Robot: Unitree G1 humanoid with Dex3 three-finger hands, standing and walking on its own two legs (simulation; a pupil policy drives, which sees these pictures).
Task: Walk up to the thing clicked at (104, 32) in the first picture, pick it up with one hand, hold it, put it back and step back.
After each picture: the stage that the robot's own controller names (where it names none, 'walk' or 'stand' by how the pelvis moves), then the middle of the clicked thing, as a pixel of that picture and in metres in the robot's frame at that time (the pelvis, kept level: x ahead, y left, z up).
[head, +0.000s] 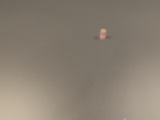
stand; (102, 34) +1.57 -0.26 -0.72
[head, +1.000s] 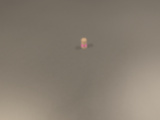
walk; (84, 43) +1.46 +0.09 -0.70
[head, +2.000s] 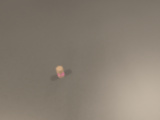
walk; (60, 71) +0.95 +0.30 -0.72
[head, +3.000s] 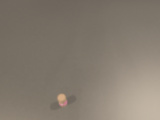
walk; (62, 100) +0.58 +0.24 -0.71
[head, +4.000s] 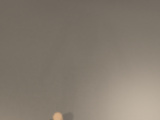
walk; (58, 119) +0.40 +0.17 -0.70
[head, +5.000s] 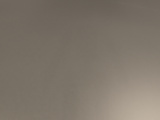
stand; out of the picture +0.35 +0.18 -0.72
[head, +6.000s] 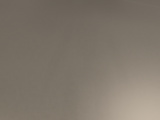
stand; out of the picture +0.34 +0.19 -0.73
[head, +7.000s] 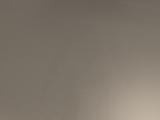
stand; out of the picture +0.34 +0.19 -0.73
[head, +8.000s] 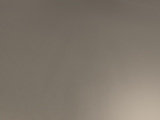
stand; out of the picture +0.34 +0.19 -0.73
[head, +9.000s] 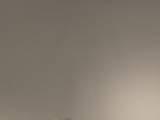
go down; out of the picture +0.35 +0.19 -0.71
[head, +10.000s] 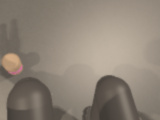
go down; (13, 64) +0.41 +0.25 -0.28
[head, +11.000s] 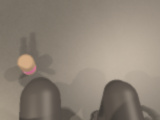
close in; (27, 65) +0.41 +0.25 -0.30
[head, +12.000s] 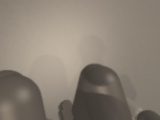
close in; out of the picture +0.39 +0.28 -0.22
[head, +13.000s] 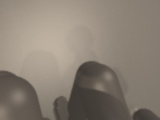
close; out of the picture +0.38 +0.29 -0.22
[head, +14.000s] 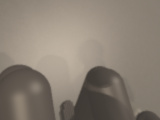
lift; out of the picture +0.32 +0.27 -0.20
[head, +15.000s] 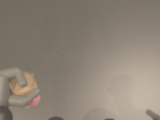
lift; (26, 91) +0.31 +0.19 +0.00
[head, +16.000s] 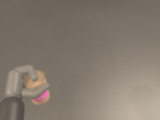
hold; (37, 88) +0.33 +0.17 +0.01
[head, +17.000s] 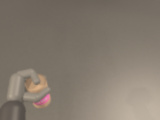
hold; (39, 91) +0.33 +0.17 +0.00
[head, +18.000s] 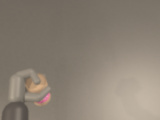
crouch; (39, 90) +0.33 +0.16 -0.05
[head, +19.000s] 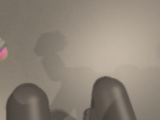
lower; out of the picture +0.45 +0.27 -0.09
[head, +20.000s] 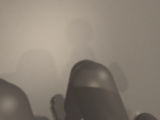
lower; out of the picture +0.41 +0.30 -0.22
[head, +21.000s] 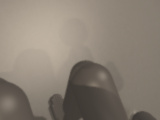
lower; out of the picture +0.41 +0.31 -0.22
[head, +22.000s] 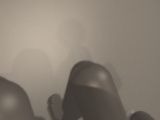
lower; out of the picture +0.41 +0.31 -0.22
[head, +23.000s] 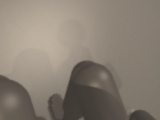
lower; out of the picture +0.40 +0.31 -0.22
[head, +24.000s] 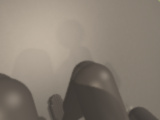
open; out of the picture +0.39 +0.29 -0.23
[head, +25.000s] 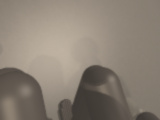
stand; out of the picture +0.40 +0.28 -0.24
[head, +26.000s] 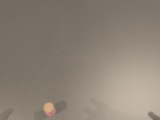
stand; (49, 109) +0.38 +0.19 -0.58
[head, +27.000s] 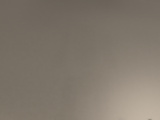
stand; out of the picture +0.37 +0.19 -0.66
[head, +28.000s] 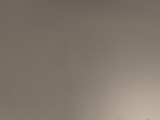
stand; out of the picture +0.37 +0.19 -0.67
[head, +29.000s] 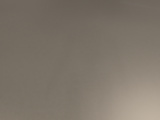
stand; out of the picture +0.39 +0.18 -0.72
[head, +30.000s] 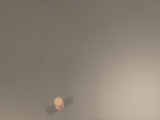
walk; (59, 103) +0.46 +0.17 -0.70
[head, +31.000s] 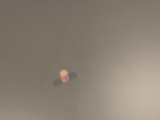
walk; (64, 76) +0.74 +0.23 -0.70
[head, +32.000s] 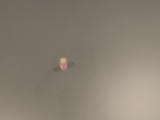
stand; (63, 64) +1.01 +0.20 -0.71
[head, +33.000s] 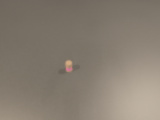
stand; (68, 66) +1.01 +0.17 -0.72
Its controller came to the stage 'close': yes
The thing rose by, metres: 0.70
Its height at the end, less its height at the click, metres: +0.00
